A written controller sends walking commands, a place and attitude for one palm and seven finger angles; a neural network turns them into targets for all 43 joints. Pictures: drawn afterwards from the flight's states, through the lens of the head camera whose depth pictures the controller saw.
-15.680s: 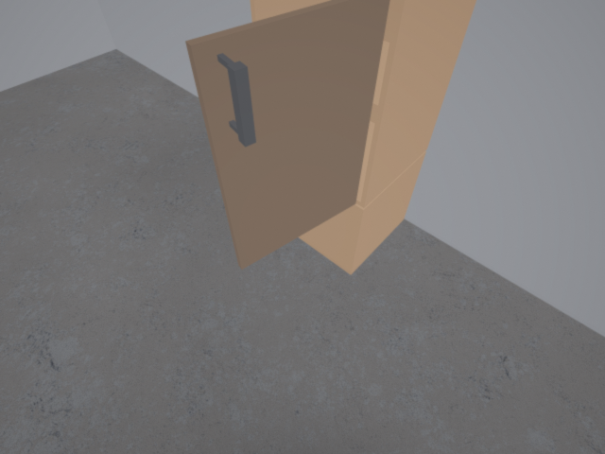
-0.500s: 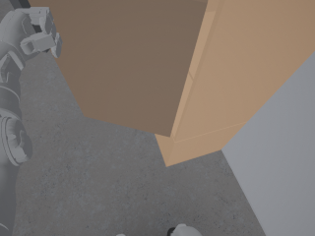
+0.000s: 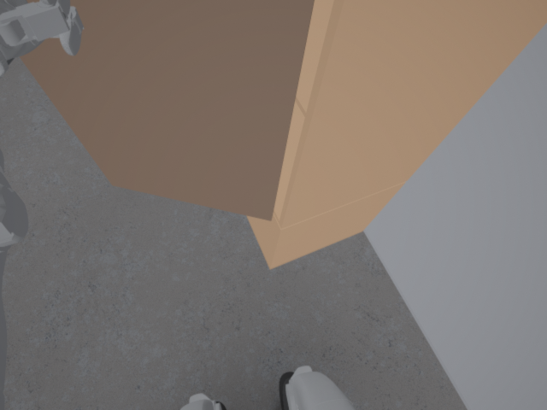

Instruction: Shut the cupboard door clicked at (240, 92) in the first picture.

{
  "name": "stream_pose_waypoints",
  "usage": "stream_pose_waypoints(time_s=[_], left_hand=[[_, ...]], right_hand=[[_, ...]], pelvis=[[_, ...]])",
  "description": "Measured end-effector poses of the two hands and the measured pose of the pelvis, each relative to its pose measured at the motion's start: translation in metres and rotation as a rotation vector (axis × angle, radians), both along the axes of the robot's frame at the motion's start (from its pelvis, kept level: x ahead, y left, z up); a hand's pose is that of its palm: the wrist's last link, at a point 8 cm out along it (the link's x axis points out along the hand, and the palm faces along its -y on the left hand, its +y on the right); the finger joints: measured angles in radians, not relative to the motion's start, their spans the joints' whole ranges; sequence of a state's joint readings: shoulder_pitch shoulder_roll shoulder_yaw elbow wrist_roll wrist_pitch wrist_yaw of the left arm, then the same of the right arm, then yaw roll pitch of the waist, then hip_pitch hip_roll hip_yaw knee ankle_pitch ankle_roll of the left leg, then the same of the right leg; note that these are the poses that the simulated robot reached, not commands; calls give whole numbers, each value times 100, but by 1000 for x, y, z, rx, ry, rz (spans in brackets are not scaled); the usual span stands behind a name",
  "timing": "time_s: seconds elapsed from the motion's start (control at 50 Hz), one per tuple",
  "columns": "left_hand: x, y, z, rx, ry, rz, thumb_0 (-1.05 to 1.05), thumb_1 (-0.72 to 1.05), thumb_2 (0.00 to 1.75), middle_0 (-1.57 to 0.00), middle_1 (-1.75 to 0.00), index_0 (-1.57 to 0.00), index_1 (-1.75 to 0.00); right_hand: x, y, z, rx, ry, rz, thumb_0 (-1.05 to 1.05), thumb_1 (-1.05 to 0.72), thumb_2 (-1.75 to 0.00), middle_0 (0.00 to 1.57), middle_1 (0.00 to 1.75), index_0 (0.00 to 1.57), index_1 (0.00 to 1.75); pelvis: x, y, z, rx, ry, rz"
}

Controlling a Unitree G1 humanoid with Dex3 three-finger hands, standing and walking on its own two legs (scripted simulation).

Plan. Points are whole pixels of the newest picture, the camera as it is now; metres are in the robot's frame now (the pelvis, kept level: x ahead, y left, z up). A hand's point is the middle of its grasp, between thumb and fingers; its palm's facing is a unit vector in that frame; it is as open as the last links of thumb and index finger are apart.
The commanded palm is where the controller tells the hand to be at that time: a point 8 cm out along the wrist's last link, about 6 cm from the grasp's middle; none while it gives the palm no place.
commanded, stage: push the door shut along its arc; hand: left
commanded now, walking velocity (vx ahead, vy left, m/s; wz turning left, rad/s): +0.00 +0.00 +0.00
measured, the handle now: out of the picture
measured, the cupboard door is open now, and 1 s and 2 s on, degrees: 55 50 50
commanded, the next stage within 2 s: pull the fist back off the door in 0.06 s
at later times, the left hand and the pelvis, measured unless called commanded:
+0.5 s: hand (85, 10) +0.58 +0.13 +0.19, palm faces +0.05 -1.00 +0.02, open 3.1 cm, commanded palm +0.54 +0.18 +0.19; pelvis +0.00 +0.00 +0.01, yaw +0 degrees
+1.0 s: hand (62, 70) +0.48 +0.15 +0.19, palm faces +0.05 -1.00 +0.01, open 3.1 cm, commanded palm +0.46 +0.19 +0.19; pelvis +0.00 +0.00 +0.02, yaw +1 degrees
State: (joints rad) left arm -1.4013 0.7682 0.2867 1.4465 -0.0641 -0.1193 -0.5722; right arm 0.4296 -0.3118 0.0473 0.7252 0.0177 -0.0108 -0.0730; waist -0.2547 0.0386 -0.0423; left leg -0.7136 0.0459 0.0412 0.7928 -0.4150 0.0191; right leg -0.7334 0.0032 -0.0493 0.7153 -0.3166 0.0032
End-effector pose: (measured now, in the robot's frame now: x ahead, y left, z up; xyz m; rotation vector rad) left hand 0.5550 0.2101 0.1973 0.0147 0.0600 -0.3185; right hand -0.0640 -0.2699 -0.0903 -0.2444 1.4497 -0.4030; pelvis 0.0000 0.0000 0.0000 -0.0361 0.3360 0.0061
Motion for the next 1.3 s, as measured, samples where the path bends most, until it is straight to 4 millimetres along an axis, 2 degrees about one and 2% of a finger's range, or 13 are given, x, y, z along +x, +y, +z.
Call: stream_pose_waypoints(time_s=[0.18,0.26,0.32,0.36,0.5,0.64,0.76,0.98,1.08,1.18,1.3], left_hand=[[3,-7,2,6,-6,-21,3,93,95,-130,-150,-130,-150],[7,-6,-3,-135,31,193,4,86,93,-130,-150,-130,-150],[8,-9,-2,-62,3,362,3,81,90,-130,-150,-130,-150],[7,-12,-1,-24,-26,413,3,81,90,-130,-150,-130,-150],[-2,-26,-9,-24,4,368,2,86,90,-130,-150,-130,-150],[-17,-23,-2,-15,-60,371,2,89,90,-130,-150,-130,-150],[-43,-16,-8,-20,-59,366,2,90,90,-130,-150,-130,-150],[-95,-12,-7,-27,-78,367,2,90,90,-130,-150,-130,-150],[-108,-13,-1,-8,-76,366,2,90,90,-131,-150,-130,-150],[-109,-22,7,-11,-79,356,2,90,90,-131,-150,-130,-150],[-112,-23,6,-23,-94,354,2,90,90,-130,-150,-130,-150]], right_hand=[[-4,-7,2,-18,27,6,1,-90,-90,21,30,20,30],[2,-4,4,10,3,47,1,-90,-90,20,30,20,30],[7,4,4,61,-20,83,1,-90,-90,20,30,20,30],[8,10,4,93,-31,83,0,-90,-90,20,30,20,30],[-1,25,3,140,-40,20,0,-90,-90,20,30,20,30],[0,25,3,148,-60,-5,1,-90,-90,20,30,20,30],[23,16,1,137,-113,22,1,-90,-90,20,30,20,30],[110,3,6,104,-356,147,1,-90,-90,20,30,20,30],[137,8,11,104,-446,203,1,-90,-90,20,30,20,30],[139,13,10,116,-473,232,1,-90,-90,20,30,20,30],[113,15,4,137,-447,191,1,-90,-90,20,30,20,30]], pelvis=[[0,-2,-2,-3,9,8],[0,-2,0,-14,20,23],[-1,-2,2,-11,26,26],[-1,-2,4,-7,22,22],[4,-3,12,2,-18,-3],[11,-1,17,8,-61,-20],[13,-1,20,10,-105,-17],[4,-2,24,18,-188,8],[-5,-3,24,23,-214,26],[-14,-3,23,29,-215,34],[-16,-4,23,34,-209,6]])
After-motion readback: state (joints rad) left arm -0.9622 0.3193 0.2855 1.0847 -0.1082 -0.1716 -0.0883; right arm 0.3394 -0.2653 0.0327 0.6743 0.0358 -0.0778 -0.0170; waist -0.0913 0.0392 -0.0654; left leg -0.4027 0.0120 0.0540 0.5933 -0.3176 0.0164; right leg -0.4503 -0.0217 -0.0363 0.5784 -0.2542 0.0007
